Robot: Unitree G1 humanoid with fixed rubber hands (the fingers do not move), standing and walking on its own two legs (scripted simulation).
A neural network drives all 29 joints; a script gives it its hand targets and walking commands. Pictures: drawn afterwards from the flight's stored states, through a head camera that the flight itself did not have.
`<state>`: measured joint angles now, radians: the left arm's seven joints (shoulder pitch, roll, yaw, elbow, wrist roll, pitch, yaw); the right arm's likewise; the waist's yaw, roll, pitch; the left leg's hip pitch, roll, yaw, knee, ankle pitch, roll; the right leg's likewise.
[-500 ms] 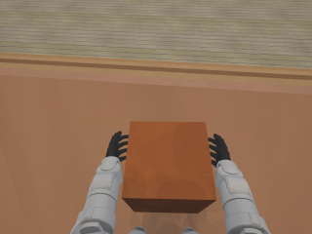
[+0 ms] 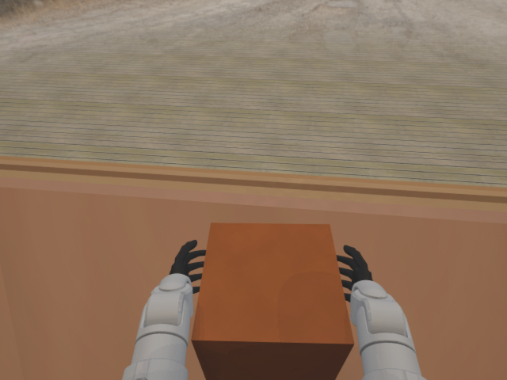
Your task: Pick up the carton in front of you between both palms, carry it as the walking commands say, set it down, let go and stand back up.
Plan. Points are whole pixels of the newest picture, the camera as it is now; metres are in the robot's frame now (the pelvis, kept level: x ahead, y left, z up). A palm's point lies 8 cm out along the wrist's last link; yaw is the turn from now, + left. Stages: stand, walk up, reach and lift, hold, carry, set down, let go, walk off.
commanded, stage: reach and lift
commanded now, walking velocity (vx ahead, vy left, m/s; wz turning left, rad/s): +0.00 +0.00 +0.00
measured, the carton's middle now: (269, 311) +0.28 +0.00 -0.05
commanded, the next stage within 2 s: hold in 0.84 s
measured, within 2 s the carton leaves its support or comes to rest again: neither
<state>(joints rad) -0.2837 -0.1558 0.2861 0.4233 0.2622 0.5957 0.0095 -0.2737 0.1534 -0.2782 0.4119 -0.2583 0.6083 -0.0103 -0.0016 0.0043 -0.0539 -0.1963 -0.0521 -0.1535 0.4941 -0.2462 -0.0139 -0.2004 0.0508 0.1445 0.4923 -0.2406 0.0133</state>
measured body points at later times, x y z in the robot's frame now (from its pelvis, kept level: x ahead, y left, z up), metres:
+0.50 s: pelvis +0.01 +0.00 +0.01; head -0.02 +0.00 +0.45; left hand +0.31 +0.15 +0.02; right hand +0.31 -0.15 +0.02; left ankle +0.02 +0.13 -0.74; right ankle +0.02 -0.13 -0.74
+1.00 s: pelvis +0.01 +0.00 +0.01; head -0.03 +0.00 +0.46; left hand +0.30 +0.15 +0.04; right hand +0.30 -0.15 +0.04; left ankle +0.02 +0.13 -0.74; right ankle +0.02 -0.13 -0.74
